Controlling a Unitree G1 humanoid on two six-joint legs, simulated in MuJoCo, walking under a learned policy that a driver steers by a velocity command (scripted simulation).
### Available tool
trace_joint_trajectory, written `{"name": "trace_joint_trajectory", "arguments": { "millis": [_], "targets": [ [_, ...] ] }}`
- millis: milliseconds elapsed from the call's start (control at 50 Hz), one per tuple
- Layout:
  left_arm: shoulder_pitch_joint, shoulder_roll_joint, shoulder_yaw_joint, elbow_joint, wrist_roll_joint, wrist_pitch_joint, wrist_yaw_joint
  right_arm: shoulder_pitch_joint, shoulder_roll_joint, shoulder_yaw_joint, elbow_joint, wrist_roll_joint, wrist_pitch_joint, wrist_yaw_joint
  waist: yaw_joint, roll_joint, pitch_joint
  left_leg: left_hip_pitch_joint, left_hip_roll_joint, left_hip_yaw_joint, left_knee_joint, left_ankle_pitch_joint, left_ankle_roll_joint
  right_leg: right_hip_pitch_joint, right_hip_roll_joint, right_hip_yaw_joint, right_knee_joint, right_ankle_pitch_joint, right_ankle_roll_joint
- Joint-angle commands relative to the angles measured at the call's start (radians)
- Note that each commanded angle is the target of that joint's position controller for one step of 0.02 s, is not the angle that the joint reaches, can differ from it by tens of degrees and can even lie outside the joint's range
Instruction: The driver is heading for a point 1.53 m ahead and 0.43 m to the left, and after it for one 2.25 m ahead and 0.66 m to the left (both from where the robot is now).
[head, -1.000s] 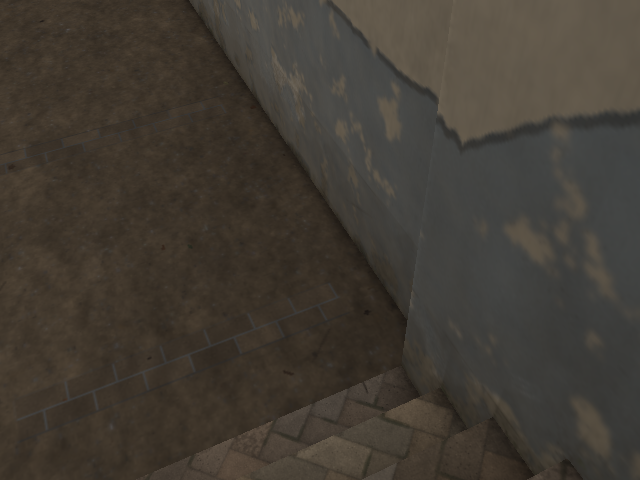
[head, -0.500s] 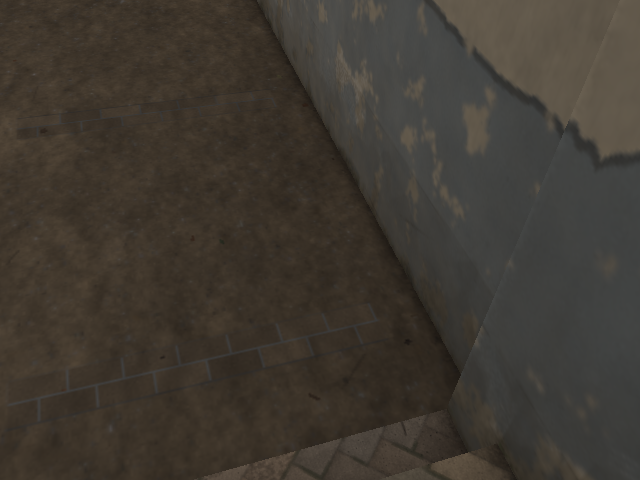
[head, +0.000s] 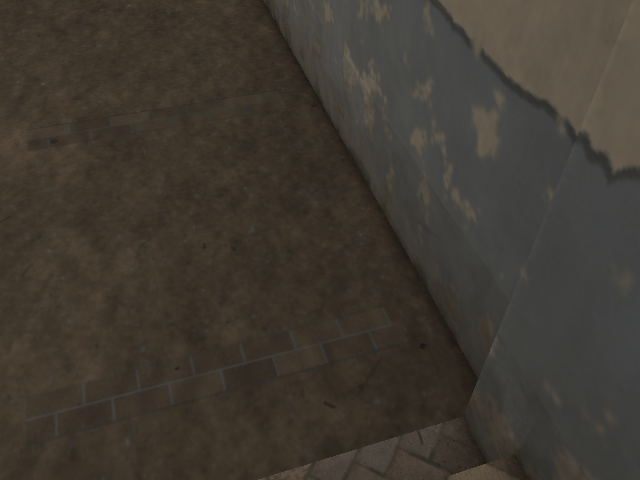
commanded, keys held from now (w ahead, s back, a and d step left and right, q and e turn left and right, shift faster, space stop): no key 0.32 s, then w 0.16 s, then no key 0.52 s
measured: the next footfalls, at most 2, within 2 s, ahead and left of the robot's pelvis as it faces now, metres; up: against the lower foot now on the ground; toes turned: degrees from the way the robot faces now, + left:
left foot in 1.88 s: -0.02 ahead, +0.16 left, +0.00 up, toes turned +19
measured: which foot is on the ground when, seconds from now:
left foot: down 0.00-1.00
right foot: down 0.00-1.00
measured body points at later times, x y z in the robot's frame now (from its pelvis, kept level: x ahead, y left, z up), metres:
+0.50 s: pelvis +0.02 -0.02 -0.01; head +0.00 -0.02 +0.44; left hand -0.02 +0.20 -0.17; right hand -0.01 -0.25 -0.17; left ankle -0.05 +0.06 -0.74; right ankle +0.03 -0.11 -0.74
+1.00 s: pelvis +0.05 -0.05 +0.00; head +0.04 -0.05 +0.45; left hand +0.07 +0.17 -0.16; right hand +0.03 -0.26 -0.16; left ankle -0.05 +0.06 -0.74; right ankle +0.03 -0.11 -0.74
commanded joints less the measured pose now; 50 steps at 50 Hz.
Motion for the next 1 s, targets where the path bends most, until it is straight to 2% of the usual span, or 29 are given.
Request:
{"name": "trace_joint_trajectory", "arguments": {
  "millis": [20, 60, 100, 320, 340, 360, 400, 440, 460, 480, 500, 520, 540, 560, 580, 600, 620, 640, 660, 680, 700, 720, 820, 840, 920, 960, 1000],
  "targets": [
    [0.027, 0.066, 0.005, -0.003, 0.006, -0.013, -0.001, 0.052, -0.073, -0.01, 0.006, -0.005, -0.011, 0.001, -0.013, 0.023, 0.039, -0.112, 0.163, -0.152, -0.143, 0.116, -0.033, 0.072, -0.095, 0.122, -0.062, 0.093, -0.032],
    [0.036, 0.069, 0.007, 0.001, 0.009, -0.02, -0.004, 0.059, -0.062, -0.004, 0.021, -0.005, -0.016, 0.0, -0.013, 0.024, 0.052, -0.129, 0.167, -0.15, -0.146, 0.114, -0.034, 0.083, -0.1, 0.128, -0.079, 0.105, -0.029],
    [0.045, 0.058, 0.004, 0.008, 0.01, -0.021, -0.009, 0.056, -0.074, -0.008, 0.028, -0.01, -0.016, 0.003, -0.012, 0.025, 0.053, -0.133, 0.168, -0.152, -0.146, 0.116, -0.03, 0.088, -0.099, 0.124, -0.081, 0.104, -0.03],
    [0.045, 0.05, 0.005, 0.028, 0.015, -0.023, -0.01, 0.068, -0.068, -0.007, 0.057, -0.011, -0.022, 0.002, -0.006, 0.003, 0.069, -0.18, 0.169, -0.154, -0.145, 0.091, -0.031, 0.105, -0.095, 0.124, -0.082, 0.1, -0.03],
    [0.044, 0.047, 0.004, 0.027, 0.013, -0.021, -0.009, 0.071, -0.068, -0.007, 0.057, -0.014, -0.021, 0.002, -0.007, 0.011, 0.056, -0.178, 0.168, -0.158, -0.161, 0.037, -0.03, 0.109, -0.086, 0.118, -0.087, 0.058, -0.031],
    [0.036, 0.056, 0.008, 0.023, 0.013, -0.018, -0.008, 0.07, -0.079, -0.011, 0.055, -0.018, -0.021, 0.003, -0.009, 0.023, 0.061, -0.19, 0.166, -0.166, -0.181, -0.038, -0.024, 0.104, -0.069, 0.105, -0.073, 0.008, -0.033],
    [0.029, 0.075, 0.019, 0.008, 0.018, -0.016, -0.009, 0.069, -0.124, -0.033, 0.047, -0.024, -0.018, 0.005, -0.008, 0.065, 0.078, -0.216, 0.168, -0.191, -0.21, -0.229, 0.004, 0.064, -0.018, 0.052, 0.023, -0.108, -0.043],
    [0.021, 0.088, 0.029, -0.007, 0.041, -0.019, -0.012, 0.072, -0.141, -0.052, 0.036, -0.019, -0.017, 0.004, -0.009, 0.112, 0.105, -0.24, 0.191, -0.219, -0.217, -0.39, 0.05, -0.03, 0.021, -0.007, 0.2, -0.215, -0.058],
    [0.019, 0.091, 0.034, -0.012, 0.051, -0.023, -0.013, 0.083, -0.138, -0.059, 0.03, -0.019, -0.018, 0.003, -0.011, 0.113, 0.122, -0.232, 0.22, -0.24, -0.209, -0.419, 0.08, -0.095, 0.022, -0.025, 0.286, -0.238, -0.062],
    [0.016, 0.105, 0.046, -0.013, 0.052, -0.029, -0.015, 0.089, -0.145, -0.067, 0.023, -0.025, -0.013, -0.001, -0.003, 0.094, 0.137, -0.239, 0.259, -0.258, -0.194, -0.428, 0.113, -0.141, -0.004, -0.037, 0.347, -0.237, -0.064],
    [0.017, 0.091, 0.046, -0.013, 0.056, -0.035, -0.017, 0.077, -0.118, -0.063, 0.017, -0.024, -0.014, -0.005, 0.009, 0.058, 0.151, -0.269, 0.263, -0.252, -0.15, -0.346, 0.124, -0.129, -0.037, -0.023, 0.345, -0.196, -0.061],
    [0.008, 0.062, 0.033, -0.022, 0.058, -0.043, -0.017, 0.068, -0.067, -0.047, 0.017, -0.018, -0.018, -0.011, 0.03, 0.005, 0.162, -0.239, 0.268, -0.242, -0.088, -0.168, 0.112, -0.126, -0.089, 0.037, 0.192, -0.122, -0.065],
    [0.062, 0.047, 0.027, -0.001, 0.059, -0.053, -0.015, 0.052, -0.066, -0.045, 0.015, -0.019, -0.023, -0.014, 0.051, -0.018, 0.147, -0.249, 0.224, -0.185, 0.013, 0.06, 0.078, -0.03, -0.089, 0.051, 0.093, 0.0, -0.063],
    [0.083, 0.09, 0.031, 0.012, 0.044, -0.061, -0.006, 0.129, -0.055, -0.047, 0.014, -0.019, -0.025, -0.009, -0.001, -0.096, 0.132, -0.223, 0.134, -0.11, 0.092, 0.161, 0.033, 0.0, -0.112, 0.116, 0.059, 0.274, -0.081],
    [0.068, 0.09, 0.027, 0.019, 0.025, -0.066, 0.0, 0.161, -0.042, -0.04, 0.024, -0.017, -0.021, -0.013, -0.018, -0.122, 0.068, -0.14, 0.119, -0.089, 0.101, 0.162, -0.011, 0.002, -0.131, 0.159, 0.051, 0.407, -0.107],
    [0.048, 0.073, 0.021, 0.018, 0.018, -0.066, 0.002, 0.178, -0.045, -0.039, 0.032, -0.015, -0.018, -0.019, -0.019, -0.097, 0.048, -0.092, 0.131, -0.096, 0.087, 0.179, -0.035, 0.022, -0.132, 0.154, 0.037, 0.471, -0.107],
    [0.033, 0.067, 0.017, 0.013, 0.017, -0.065, 0.0, 0.187, -0.057, -0.04, 0.04, -0.006, -0.016, -0.023, -0.018, -0.066, 0.035, -0.055, 0.143, -0.102, 0.087, 0.213, -0.044, 0.034, -0.124, 0.14, 0.027, 0.499, -0.099],
    [0.019, 0.077, 0.019, 0.005, 0.014, -0.061, 0.001, 0.188, -0.063, -0.04, 0.043, 0.001, -0.013, -0.021, -0.021, -0.049, 0.013, -0.023, 0.149, -0.108, 0.085, 0.241, -0.05, 0.045, -0.121, 0.139, 0.022, 0.491, -0.1],
    [0.024, 0.075, 0.018, 0.001, 0.012, -0.061, 0.001, 0.169, -0.077, -0.042, 0.044, 0.003, -0.009, -0.023, -0.008, -0.008, 0.008, -0.008, 0.158, -0.112, 0.082, 0.273, -0.054, 0.06, -0.118, 0.133, 0.009, 0.501, -0.093],
    [0.015, 0.077, 0.017, -0.005, 0.018, -0.063, 0.002, 0.171, -0.039, -0.028, 0.043, 0.007, -0.01, -0.024, -0.014, -0.001, 0.002, -0.006, 0.174, -0.118, 0.054, 0.321, -0.061, 0.082, -0.118, 0.121, 0.001, 0.503, -0.092],
    [0.009, 0.081, 0.019, -0.007, 0.013, -0.061, 0.003, 0.172, -0.029, -0.022, 0.048, 0.007, -0.009, -0.025, -0.014, 0.015, 0.004, -0.001, 0.183, -0.121, 0.036, 0.336, -0.067, 0.095, -0.115, 0.121, -0.01, 0.485, -0.089],
    [0.019, 0.088, 0.024, -0.004, 0.013, -0.06, 0.004, 0.17, -0.04, -0.025, 0.049, 0.004, -0.007, -0.03, -0.012, 0.028, 0.014, 0.003, 0.183, -0.12, 0.042, 0.362, -0.07, 0.101, -0.109, 0.115, -0.018, 0.48, -0.086],
    [-0.021, 0.075, 0.03, -0.02, 0.006, -0.055, -0.001, 0.154, -0.024, -0.018, 0.05, 0.008, -0.004, -0.035, -0.012, 0.054, 0.0, 0.003, 0.206, -0.132, -0.022, 0.354, -0.085, 0.168, -0.117, 0.122, -0.08, 0.458, -0.079],
    [-0.017, 0.068, 0.029, -0.021, -0.018, -0.054, 0.005, 0.134, -0.039, -0.022, 0.038, -0.01, 0.001, -0.04, -0.004, 0.08, 0.002, 0.002, 0.205, -0.135, -0.025, 0.326, -0.088, 0.168, -0.115, 0.129, -0.094, 0.418, -0.078],
    [-0.059, 0.066, 0.027, -0.038, -0.012, -0.052, 0.003, 0.116, -0.017, -0.016, 0.028, -0.006, 0.003, -0.036, -0.008, 0.045, -0.002, -0.01, 0.218, -0.147, -0.075, 0.252, -0.091, 0.192, -0.121, 0.142, -0.142, 0.377, -0.073],
    [-0.071, 0.072, 0.027, -0.04, -0.01, -0.047, 0.002, 0.109, -0.034, -0.022, 0.026, -0.001, -0.002, -0.032, -0.009, 0.034, 0.005, -0.024, 0.217, -0.153, -0.091, 0.209, -0.092, 0.203, -0.116, 0.15, -0.15, 0.365, -0.066],
    [-0.075, 0.075, 0.026, -0.043, -0.008, -0.042, 0.002, 0.103, -0.031, -0.022, 0.027, -0.001, -0.006, -0.03, -0.006, 0.034, 0.013, -0.035, 0.219, -0.154, -0.106, 0.193, -0.091, 0.203, -0.117, 0.154, -0.164, 0.342, -0.062]
  ]
}}
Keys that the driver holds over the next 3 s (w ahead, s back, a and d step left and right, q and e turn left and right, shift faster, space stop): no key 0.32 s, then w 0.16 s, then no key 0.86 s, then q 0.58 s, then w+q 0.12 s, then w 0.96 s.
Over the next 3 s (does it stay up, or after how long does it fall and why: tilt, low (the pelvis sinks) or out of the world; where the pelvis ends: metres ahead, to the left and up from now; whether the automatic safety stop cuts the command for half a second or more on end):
stays up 0.31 0.17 -0.36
